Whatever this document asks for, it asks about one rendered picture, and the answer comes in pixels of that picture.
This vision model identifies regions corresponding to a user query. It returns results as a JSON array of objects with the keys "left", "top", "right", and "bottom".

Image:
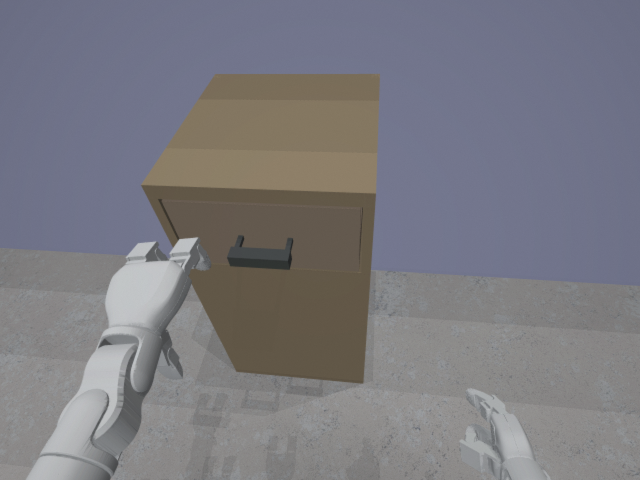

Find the robot left hand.
[{"left": 105, "top": 237, "right": 211, "bottom": 380}]

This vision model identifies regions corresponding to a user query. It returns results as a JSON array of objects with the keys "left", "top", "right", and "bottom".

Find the robot right hand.
[{"left": 459, "top": 388, "right": 536, "bottom": 480}]

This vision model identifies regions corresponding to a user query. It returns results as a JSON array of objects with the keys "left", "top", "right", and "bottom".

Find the cabinet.
[{"left": 141, "top": 74, "right": 380, "bottom": 384}]

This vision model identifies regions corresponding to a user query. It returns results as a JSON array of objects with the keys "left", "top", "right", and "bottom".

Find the left robot forearm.
[{"left": 26, "top": 325, "right": 163, "bottom": 480}]

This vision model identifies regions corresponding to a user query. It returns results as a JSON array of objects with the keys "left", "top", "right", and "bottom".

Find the right robot forearm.
[{"left": 500, "top": 457, "right": 551, "bottom": 480}]

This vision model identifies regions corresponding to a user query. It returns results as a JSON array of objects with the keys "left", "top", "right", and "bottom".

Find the handle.
[{"left": 227, "top": 235, "right": 293, "bottom": 270}]

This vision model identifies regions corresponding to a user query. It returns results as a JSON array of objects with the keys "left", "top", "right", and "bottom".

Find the drawer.
[{"left": 162, "top": 199, "right": 363, "bottom": 271}]

